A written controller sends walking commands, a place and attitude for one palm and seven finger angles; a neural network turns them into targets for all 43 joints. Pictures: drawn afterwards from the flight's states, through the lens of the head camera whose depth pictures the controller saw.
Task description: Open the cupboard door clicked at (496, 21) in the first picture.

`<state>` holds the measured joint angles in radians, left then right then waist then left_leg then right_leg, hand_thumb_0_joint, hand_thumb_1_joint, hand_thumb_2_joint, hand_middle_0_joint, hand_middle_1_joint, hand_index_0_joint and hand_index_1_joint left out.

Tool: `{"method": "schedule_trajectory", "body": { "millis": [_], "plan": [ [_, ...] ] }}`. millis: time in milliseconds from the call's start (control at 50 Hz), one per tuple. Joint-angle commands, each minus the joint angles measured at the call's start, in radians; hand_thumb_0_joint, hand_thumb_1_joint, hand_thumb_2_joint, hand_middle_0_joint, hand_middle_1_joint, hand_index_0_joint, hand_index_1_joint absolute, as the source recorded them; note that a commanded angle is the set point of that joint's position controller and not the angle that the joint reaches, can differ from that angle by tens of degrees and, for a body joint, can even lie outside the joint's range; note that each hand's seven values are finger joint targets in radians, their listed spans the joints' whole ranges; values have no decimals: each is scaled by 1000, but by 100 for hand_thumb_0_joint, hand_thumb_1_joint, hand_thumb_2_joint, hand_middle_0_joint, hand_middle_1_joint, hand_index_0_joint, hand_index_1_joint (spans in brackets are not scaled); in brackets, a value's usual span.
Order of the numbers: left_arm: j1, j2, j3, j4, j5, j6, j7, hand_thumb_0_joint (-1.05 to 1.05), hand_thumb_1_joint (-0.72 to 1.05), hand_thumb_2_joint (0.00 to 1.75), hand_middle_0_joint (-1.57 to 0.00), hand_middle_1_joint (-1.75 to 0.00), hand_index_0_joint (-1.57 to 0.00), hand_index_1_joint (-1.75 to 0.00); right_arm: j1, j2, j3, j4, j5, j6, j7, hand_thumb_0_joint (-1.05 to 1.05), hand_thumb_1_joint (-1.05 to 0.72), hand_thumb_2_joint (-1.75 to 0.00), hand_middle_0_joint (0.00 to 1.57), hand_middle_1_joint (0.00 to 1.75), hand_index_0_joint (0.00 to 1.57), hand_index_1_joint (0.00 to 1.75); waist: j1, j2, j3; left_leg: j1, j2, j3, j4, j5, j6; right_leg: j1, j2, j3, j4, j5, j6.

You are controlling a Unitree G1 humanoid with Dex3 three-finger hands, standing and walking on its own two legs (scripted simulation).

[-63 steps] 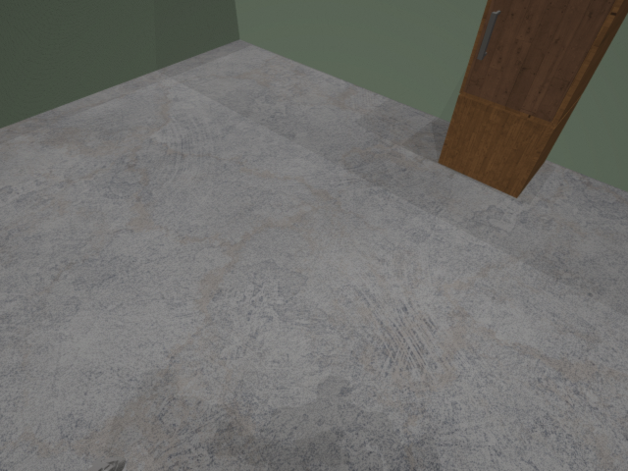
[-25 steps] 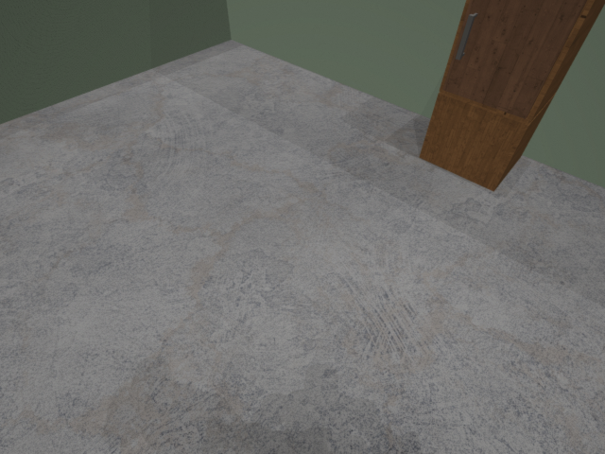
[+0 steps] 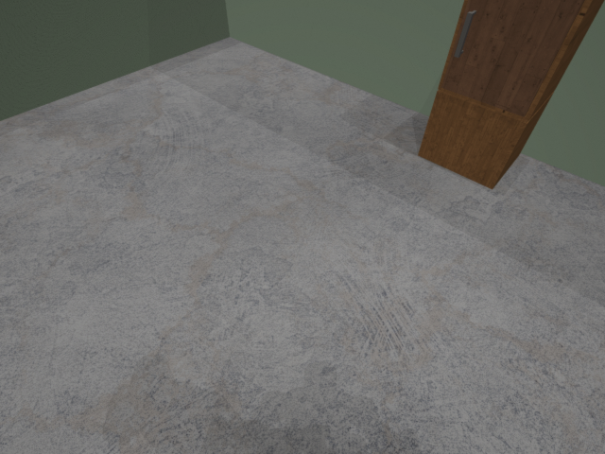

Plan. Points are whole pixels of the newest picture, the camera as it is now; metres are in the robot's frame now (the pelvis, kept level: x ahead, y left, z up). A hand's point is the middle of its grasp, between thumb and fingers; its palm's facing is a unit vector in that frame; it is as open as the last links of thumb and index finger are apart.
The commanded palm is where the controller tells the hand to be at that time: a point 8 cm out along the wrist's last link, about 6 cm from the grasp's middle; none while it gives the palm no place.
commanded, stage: look at it before walking up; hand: left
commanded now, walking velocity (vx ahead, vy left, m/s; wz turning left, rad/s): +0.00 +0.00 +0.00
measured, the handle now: (465, 34) +1.71 -0.60 -0.10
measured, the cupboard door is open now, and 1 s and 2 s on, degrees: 0 0 0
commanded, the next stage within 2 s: walk to a spot facing it in 0.28 s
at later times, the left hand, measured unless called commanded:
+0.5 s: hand out of the picture +0.08 +0.24 -0.16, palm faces -0.03 -0.95 -0.32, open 7.4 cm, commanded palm none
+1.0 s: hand out of the picture +0.13 +0.14 -0.18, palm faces -0.09 -0.98 -0.17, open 7.4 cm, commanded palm none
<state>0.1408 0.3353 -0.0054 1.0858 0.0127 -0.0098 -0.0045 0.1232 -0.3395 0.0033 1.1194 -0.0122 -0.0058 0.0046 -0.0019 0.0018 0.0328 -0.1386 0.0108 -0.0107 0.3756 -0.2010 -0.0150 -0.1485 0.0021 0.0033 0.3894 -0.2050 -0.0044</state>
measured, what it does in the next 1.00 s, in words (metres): walks ahead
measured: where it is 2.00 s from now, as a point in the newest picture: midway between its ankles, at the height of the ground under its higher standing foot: (332, 355)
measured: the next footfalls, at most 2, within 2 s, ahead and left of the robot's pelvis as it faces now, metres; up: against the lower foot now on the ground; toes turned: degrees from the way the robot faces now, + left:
left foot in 1.20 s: +0.46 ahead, +0.06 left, +0.00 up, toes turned -3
right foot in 1.84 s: +0.62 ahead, -0.21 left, +0.00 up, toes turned -29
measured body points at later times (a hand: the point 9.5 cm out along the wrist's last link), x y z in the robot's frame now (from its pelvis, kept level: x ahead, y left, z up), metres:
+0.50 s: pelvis +0.01 +0.00 +0.00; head +0.01 +0.00 +0.45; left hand +0.08 +0.29 -0.14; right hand +0.09 -0.29 -0.14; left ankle +0.00 +0.13 -0.75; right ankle +0.01 -0.12 -0.75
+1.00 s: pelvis +0.16 -0.02 -0.01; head +0.18 -0.03 +0.44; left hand +0.14 +0.20 -0.16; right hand +0.13 -0.25 -0.17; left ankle +0.18 +0.10 -0.67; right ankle +0.06 -0.10 -0.75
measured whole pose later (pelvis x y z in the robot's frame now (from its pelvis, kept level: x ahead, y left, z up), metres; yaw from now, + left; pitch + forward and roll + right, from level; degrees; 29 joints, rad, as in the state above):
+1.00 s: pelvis +0.16 -0.02 -0.01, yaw -9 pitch +0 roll +0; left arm 0.43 0.13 0.02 1.09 0.03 -0.08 0.01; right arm 0.27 -0.17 -0.04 1.12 -0.03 0.00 0.01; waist 0.02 0.00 0.04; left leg -0.53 0.11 0.10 1.14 -0.35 -0.03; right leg -0.06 0.03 -0.03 0.45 -0.39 -0.05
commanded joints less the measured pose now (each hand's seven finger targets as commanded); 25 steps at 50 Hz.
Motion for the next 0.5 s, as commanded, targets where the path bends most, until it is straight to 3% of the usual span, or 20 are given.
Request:
{"method": "schedule_trajectory", "body": {
  "millis": [0, 360, 400, 440, 480],
  "plan": [
    [-47, 214, 40, -63, -3, -19, 15, 0, 90, 90, -20, -30, -20, -30, -57, -207, -39, -69, 4, -25, -16, 0, -90, -90, 20, 30, 20, 30, 2, -6, -47, 5, 103, -88, -58, 106, 38, -10, -124, 115, -81, 95, -29],
    [-48, 216, 40, -58, -2, -19, 16, 0, 90, 90, -20, -30, -20, -30, -67, -210, -38, -69, 5, -25, -17, 0, -90, -90, 20, 30, 20, 30, 3, -5, -59, 27, 109, -86, -64, 147, 38, 11, -124, 108, -78, 148, -27],
    [22, 92, 13, -29, -3, 1, 19, 0, 90, 90, -20, -30, -20, -30, 1, -82, -7, -40, -3, -9, -12, 0, -90, -90, 20, 30, 20, 30, 3, -20, -80, 34, 102, -52, -40, 32, 18, 9, -115, 110, -72, 4, -12],
    [55, 94, 20, -29, 4, 16, 10, 0, 90, 90, -20, -30, -20, -30, 30, -80, -13, -40, -9, 1, -8, 0, -90, -90, 20, 30, 20, 30, 7, -22, -9, -27, 91, -39, -28, -187, 21, -58, -97, 141, -79, -232, -25],
    [76, 98, 30, -44, 9, 21, -1, 0, 90, 90, -20, -30, -20, -30, 43, -91, -21, -52, -13, 2, -7, 0, -90, -90, 20, 30, 20, 30, 8, -24, 69, -93, 92, -45, -27, -327, 31, -120, -81, 171, -70, -349, -43]
  ]
}}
